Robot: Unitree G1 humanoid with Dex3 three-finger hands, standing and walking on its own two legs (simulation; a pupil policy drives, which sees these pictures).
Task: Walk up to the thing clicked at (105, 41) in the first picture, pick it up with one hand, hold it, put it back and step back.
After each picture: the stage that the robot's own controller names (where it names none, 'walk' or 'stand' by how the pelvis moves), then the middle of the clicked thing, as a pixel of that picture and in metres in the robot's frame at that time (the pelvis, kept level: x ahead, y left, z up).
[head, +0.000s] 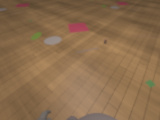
stand; (105, 41) +1.95 -0.31 -0.72
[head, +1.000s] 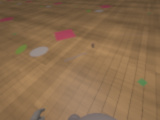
walk; (92, 45) +1.83 +0.12 -0.70
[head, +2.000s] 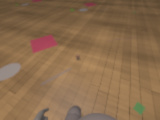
walk; (77, 57) +1.24 +0.36 -0.71
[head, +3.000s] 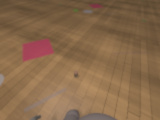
walk; (75, 74) +0.79 +0.26 -0.70
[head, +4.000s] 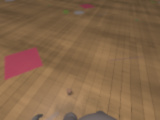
walk; (69, 91) +0.48 +0.25 -0.71
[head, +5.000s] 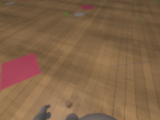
stand; (68, 104) +0.31 +0.25 -0.71
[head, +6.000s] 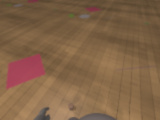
stand; (71, 106) +0.30 +0.22 -0.72
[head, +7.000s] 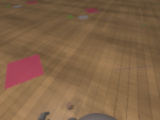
stand; (69, 106) +0.31 +0.25 -0.73
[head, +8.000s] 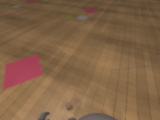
stand; (68, 106) +0.30 +0.26 -0.73
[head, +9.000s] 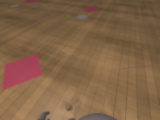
stand; (68, 107) +0.29 +0.26 -0.73
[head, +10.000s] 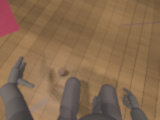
go down; (62, 72) +0.35 +0.28 -0.41
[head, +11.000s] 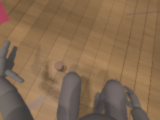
go down; (59, 67) +0.36 +0.30 -0.31
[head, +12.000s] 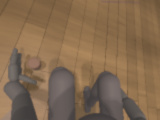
close in; (35, 64) +0.34 +0.33 -0.22
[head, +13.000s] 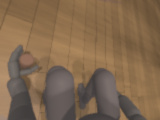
close; (26, 62) +0.35 +0.32 -0.21
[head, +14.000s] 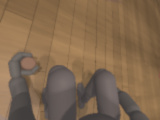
lift; (27, 64) +0.32 +0.31 -0.22
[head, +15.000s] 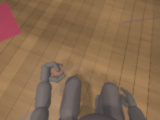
lift; (58, 73) +0.31 +0.24 -0.04
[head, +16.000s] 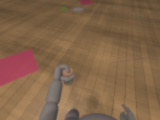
hold; (68, 76) +0.33 +0.17 +0.02
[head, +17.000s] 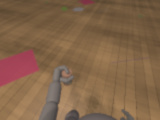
hold; (67, 77) +0.33 +0.18 +0.00
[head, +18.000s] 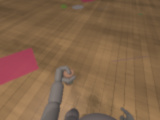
hold; (68, 77) +0.33 +0.17 -0.01
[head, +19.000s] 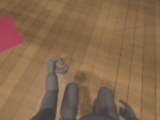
crouch; (62, 66) +0.38 +0.22 -0.08
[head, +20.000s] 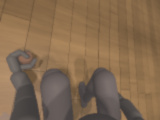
lower; (27, 61) +0.37 +0.31 -0.22
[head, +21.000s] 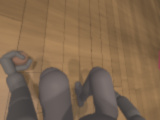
lower; (21, 61) +0.37 +0.31 -0.21
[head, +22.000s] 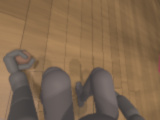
lower; (24, 60) +0.36 +0.31 -0.22
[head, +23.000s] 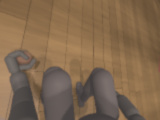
lower; (25, 61) +0.36 +0.31 -0.22
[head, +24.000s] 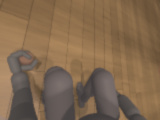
loosen; (27, 61) +0.35 +0.31 -0.22
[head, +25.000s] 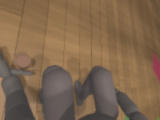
withdraw; (23, 62) +0.35 +0.30 -0.22
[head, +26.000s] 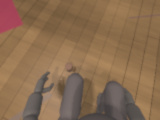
walk; (69, 67) +0.39 +0.24 -0.35
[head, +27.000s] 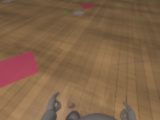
stand; (70, 104) +0.31 +0.20 -0.66
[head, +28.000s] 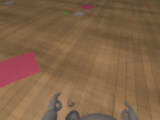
stand; (69, 103) +0.33 +0.22 -0.67
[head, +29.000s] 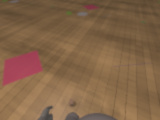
stand; (71, 102) +0.33 +0.21 -0.70
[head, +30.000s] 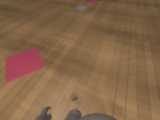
walk; (73, 97) +0.36 +0.20 -0.71
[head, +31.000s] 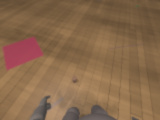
walk; (74, 79) +0.57 +0.19 -0.71
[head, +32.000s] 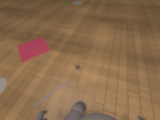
walk; (77, 66) +0.87 +0.31 -0.70
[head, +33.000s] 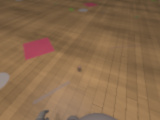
stand; (79, 68) +0.93 +0.22 -0.72
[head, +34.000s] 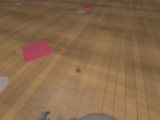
stand; (78, 69) +0.94 +0.24 -0.73
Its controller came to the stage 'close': yes
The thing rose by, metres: 0.70
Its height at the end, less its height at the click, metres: +0.00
